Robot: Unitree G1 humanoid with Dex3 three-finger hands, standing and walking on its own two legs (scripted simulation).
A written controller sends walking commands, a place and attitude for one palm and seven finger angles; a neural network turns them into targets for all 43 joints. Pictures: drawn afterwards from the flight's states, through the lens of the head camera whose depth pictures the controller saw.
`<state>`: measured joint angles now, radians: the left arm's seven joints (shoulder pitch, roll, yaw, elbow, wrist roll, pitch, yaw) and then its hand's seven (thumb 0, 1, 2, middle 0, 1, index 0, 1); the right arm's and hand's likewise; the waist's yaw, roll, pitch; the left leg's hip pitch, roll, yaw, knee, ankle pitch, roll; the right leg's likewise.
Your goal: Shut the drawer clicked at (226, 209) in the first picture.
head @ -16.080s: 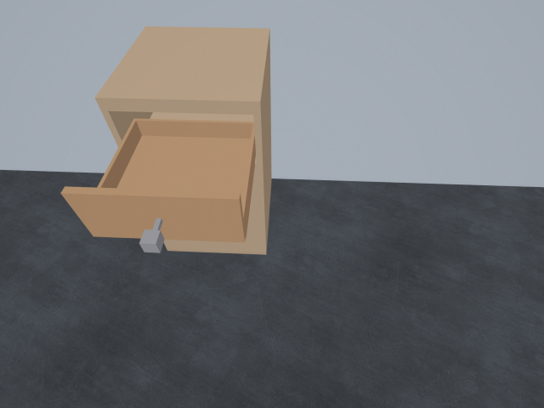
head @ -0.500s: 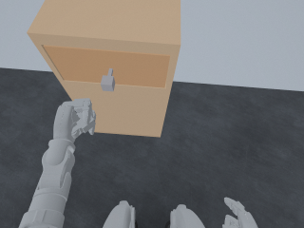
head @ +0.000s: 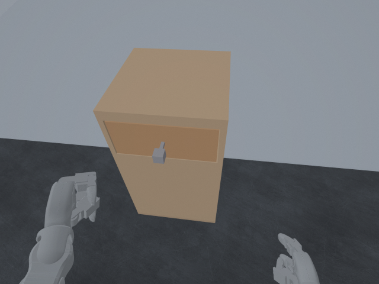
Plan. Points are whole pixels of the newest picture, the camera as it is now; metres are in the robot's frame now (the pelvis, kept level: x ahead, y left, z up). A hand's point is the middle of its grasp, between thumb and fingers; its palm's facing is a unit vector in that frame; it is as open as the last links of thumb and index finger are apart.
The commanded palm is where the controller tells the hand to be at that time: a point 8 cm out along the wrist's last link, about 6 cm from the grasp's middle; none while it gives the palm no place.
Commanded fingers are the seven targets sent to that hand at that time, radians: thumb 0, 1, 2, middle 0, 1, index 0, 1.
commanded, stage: draw the hand back to the body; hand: left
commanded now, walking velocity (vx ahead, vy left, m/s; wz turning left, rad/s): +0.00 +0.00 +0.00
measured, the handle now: (160, 151) +0.55 +0.15 -0.13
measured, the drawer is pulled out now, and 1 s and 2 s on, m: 0.00 0.00 0.00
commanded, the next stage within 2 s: step back with the hand held close in 0.52 s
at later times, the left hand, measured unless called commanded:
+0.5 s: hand (37, 221) +0.17 +0.23 +0.17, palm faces +0.42 -0.81 -0.40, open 3.3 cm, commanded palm +0.13 +0.27 +0.19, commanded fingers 0.00 0.90 0.90 -1.40 -1.60 -1.40 -1.60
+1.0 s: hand (37, 230) +0.16 +0.23 +0.16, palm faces +0.28 -0.81 -0.51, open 3.3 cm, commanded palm +0.10 +0.28 +0.19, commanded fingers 0.00 0.90 0.90 -1.40 -1.60 -1.40 -1.60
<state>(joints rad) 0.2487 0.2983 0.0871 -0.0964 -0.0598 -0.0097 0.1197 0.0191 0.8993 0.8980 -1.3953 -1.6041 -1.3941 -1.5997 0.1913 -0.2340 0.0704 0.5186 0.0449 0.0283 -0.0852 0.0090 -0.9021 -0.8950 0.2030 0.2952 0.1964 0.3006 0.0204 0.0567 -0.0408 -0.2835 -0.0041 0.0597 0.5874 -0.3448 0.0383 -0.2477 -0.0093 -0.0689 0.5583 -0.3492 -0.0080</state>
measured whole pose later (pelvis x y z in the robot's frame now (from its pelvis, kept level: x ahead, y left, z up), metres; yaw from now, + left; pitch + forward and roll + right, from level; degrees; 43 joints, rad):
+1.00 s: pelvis -0.03 +0.00 +0.01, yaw -1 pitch +1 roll +0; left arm 0.65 0.40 0.34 -0.53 -0.05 -0.20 0.12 0.02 0.89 0.90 -1.40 -1.60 -1.40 -1.60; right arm 0.19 -0.25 -0.02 0.56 0.01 0.00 -0.07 0.01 -0.90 -0.90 0.20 0.30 0.20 0.30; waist -0.01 0.04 0.03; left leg -0.25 -0.01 0.08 0.48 -0.24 0.04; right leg -0.23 -0.01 -0.05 0.47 -0.25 -0.01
